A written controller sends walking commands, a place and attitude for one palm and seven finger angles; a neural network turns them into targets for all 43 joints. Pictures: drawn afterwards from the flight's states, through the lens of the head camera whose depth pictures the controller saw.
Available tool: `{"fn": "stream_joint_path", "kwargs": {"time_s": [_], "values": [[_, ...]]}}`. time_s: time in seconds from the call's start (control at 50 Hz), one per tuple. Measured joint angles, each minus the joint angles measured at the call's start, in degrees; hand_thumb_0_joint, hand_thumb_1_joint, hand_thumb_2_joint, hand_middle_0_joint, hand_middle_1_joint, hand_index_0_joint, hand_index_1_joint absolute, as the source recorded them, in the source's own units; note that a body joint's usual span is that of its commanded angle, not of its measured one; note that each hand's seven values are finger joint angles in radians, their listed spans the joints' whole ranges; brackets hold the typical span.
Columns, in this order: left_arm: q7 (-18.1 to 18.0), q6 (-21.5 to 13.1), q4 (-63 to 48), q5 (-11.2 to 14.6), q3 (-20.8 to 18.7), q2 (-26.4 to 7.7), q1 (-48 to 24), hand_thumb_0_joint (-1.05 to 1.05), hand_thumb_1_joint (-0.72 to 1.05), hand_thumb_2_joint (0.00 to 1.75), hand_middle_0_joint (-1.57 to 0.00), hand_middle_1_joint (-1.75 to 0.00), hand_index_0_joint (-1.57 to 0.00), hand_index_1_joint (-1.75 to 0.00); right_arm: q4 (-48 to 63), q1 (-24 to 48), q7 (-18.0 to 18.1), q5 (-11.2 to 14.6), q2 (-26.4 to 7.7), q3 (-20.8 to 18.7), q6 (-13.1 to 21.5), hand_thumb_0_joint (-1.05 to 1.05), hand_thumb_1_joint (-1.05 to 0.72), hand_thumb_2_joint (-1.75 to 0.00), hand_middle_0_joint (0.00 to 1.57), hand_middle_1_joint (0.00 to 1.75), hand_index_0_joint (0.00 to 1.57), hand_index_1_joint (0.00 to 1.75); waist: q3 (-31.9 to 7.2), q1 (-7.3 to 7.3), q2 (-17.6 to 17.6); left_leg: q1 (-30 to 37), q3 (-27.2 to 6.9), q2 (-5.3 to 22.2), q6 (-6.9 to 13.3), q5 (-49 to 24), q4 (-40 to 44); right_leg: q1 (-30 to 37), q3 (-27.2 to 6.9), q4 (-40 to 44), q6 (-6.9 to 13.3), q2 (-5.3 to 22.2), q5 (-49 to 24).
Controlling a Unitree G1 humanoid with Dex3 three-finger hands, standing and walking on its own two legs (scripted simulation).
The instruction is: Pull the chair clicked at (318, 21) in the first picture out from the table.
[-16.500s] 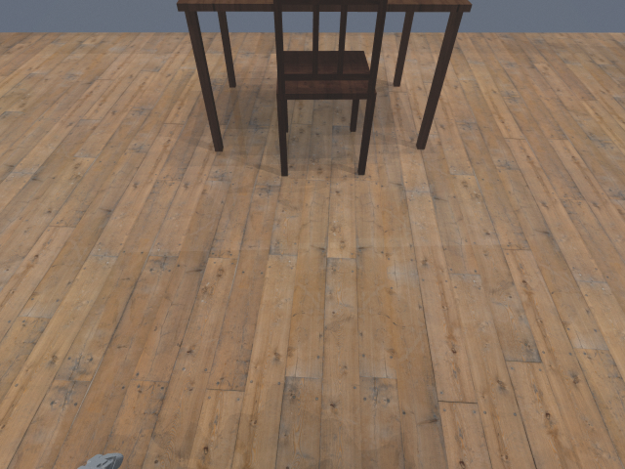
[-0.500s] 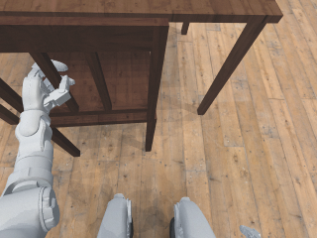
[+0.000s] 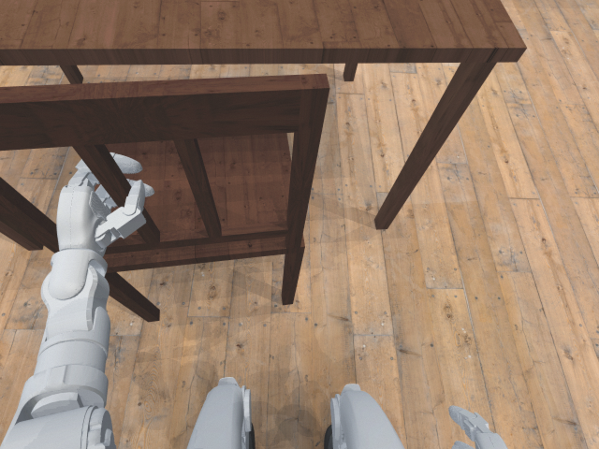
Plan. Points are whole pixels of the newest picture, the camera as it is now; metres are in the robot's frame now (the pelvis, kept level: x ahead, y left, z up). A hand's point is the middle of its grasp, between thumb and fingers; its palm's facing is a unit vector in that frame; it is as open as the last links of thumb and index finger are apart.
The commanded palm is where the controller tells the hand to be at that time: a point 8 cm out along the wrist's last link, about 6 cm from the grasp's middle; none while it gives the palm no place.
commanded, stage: hook a spindle and tug to test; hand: left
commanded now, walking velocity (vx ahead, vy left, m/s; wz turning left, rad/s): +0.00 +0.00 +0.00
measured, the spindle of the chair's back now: (126, 199) +0.44 +0.24 +0.00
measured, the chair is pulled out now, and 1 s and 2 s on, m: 0.03 0.15 0.25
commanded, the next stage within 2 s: step backward, pulling the chair out in 0.02 s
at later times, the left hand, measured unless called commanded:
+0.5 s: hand (156, 213) +0.40 +0.18 +0.04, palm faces +0.13 -0.98 -0.16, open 5.3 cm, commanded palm +0.38 +0.23 +0.04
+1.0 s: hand (181, 295) +0.30 +0.14 +0.04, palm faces +0.08 -0.98 -0.16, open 5.3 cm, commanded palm +0.30 +0.19 +0.05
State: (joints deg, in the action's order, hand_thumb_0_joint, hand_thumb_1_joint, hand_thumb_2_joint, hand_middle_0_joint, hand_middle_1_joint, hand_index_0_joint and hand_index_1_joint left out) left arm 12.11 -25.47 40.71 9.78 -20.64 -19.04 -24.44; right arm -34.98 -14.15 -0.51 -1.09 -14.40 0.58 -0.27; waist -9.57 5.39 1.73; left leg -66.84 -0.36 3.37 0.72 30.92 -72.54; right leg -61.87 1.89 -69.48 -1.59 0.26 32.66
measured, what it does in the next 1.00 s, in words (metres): rises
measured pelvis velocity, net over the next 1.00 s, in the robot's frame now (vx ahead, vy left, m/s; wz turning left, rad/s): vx -0.06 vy -0.01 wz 0.02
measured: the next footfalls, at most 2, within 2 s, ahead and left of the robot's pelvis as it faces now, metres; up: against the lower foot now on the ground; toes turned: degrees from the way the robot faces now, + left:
left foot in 1.42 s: -0.01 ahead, +0.11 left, +0.00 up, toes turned +2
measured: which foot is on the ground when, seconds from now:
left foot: down 0.00-1.00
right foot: down 0.00-1.00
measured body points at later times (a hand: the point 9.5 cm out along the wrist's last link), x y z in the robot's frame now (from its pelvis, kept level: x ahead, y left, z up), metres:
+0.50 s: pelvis +0.01 +0.00 +0.09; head +0.10 +0.02 +0.53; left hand +0.39 +0.23 +0.05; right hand +0.07 -0.27 -0.02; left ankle +0.02 +0.11 -0.63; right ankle +0.00 -0.14 -0.62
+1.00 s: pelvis -0.06 -0.01 +0.10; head +0.02 -0.01 +0.54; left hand +0.29 +0.19 +0.05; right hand +0.03 -0.28 -0.03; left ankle +0.02 +0.11 -0.63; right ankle +0.00 -0.14 -0.63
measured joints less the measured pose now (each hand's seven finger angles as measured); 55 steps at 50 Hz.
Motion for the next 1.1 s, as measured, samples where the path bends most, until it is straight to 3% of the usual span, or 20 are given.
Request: {"fn": "stream_joint_path", "kwargs": {"time_s": [0.14,0.22,0.28,0.4,0.48,0.58,0.86,1.02,1.1], "values": [[0.13,0.88,0.2,0.2,-0.17,-0.15,-0.73,0.01,0.72,0.79,-0.43,-1.4,-0.42,-1.45,0.07,0.92,0.49,0.04,-0.2,-0.01,0.49,0.01,-0.9,-0.9,0.21,0.29,0.2,0.3,0.05,-0.27,0.21,-0.66,-0.14,-0.06,-0.19,-0.05,-0.63,-0.75,0.09,-0.96,0.2,0.05,0.2],[-8.66,10.83,-0.4,-5.01,3.73,0.03,-2.17,0.02,0.72,0.81,-0.42,-1.32,-0.41,-1.45,0.94,1.24,3.23,2.8,1.01,-0.12,-3.65,0.01,-0.91,-0.9,0.2,0.29,0.2,0.3,6.38,-0.75,0.07,10.05,0.49,-0.66,-0.03,-4.62,6.33,9.7,-0.14,5.55,-0.19,0.7,-3.87],[-13.43,14.52,6.14,-4.23,5.65,1.67,-2.81,0.03,0.72,0.8,-0.37,-1.21,-0.42,-1.44,0.72,-0.39,4.68,3.97,1.54,1.15,-5.59,0.01,-0.91,-0.9,0.2,0.29,0.2,0.3,6.55,-0.76,0.2,18.38,1.14,-0.88,0.09,-5.23,14.87,17.88,-0.41,14.49,-0.32,0.8,-5.09],[-16.67,15.2,16.9,-6.23,8.42,3.76,-6.04,0.05,0.72,0.78,-0.34,-1.08,-0.46,-1.44,-1.13,-2.7,5.8,3.71,1.2,1.73,-6.26,0.01,-0.9,-0.9,0.21,0.3,0.21,0.3,7.59,-0.51,-0.86,28.93,0.74,-0.94,-0.02,-10.67,27.66,28.13,0.55,26.9,-0.37,0.59,-12.82],[-16.46,15.3,20.07,-7.23,11.28,3.59,-7.55,0.05,0.7,0.77,-0.35,-1.12,-0.48,-1.44,-2.74,-2.18,6.22,3.77,0.06,0.5,-6.06,0.01,-0.9,-0.9,0.21,0.3,0.21,0.3,9.39,-0.37,-0.84,32.26,0.79,-0.78,0.04,-12.67,31.42,31.85,0.67,31.58,-0.17,0.32,-15.3],[-16.34,14.69,19.13,-6.53,12.24,4.26,-6.75,0.04,0.7,0.75,-0.34,-1.14,-0.49,-1.44,-3.85,-0.72,6.61,3.71,-0.68,-0.62,-5.33,0.01,-0.9,-0.9,0.21,0.29,0.2,0.3,11.93,-0.79,-0.97,34.7,2.13,-0.8,0.06,-14.65,34.27,34.21,-0.45,35.04,-0.2,0.4,-16.24],[-17.48,13.74,19.44,-4.79,14.18,7.36,-4.38,0.04,0.7,0.75,-0.31,-1.13,-0.5,-1.44,-5.36,2.73,7.27,4.96,0.38,0.07,-3.59,0.01,-0.9,-0.9,0.21,0.29,0.2,0.3,15.39,-1.25,0.64,37.72,1.74,-0.11,-1.2,-20.59,38.91,36.46,0.01,37.94,1.0,-0.41,-20.7],[-18.15,13.25,20.38,-5.05,17.58,9.1,-3.54,0.04,0.69,0.75,-0.3,-1.13,-0.5,-1.44,-7.6,2.46,8.29,5.38,-1.94,-0.25,-0.74,0.01,-0.9,-0.9,0.21,0.29,0.2,0.3,16.21,-1.84,0.34,39.8,2.23,-1.49,-0.14,-22.76,40.21,38.12,-0.39,38.18,0.03,0.96,-21.94],[-17.95,13.72,19.67,-5.16,19.05,8.63,-2.88,0.04,0.68,0.76,-0.3,-1.14,-0.5,-1.44,-7.39,1.76,8.61,4.98,-1.39,0.07,0.03,0.01,-0.9,-0.9,0.21,0.29,0.2,0.3,15.69,-2.88,-0.63,39.86,3.04,-1.64,0.49,-22.84,40.48,36.76,-1.06,35.4,0.43,1.18,-16.83]]}}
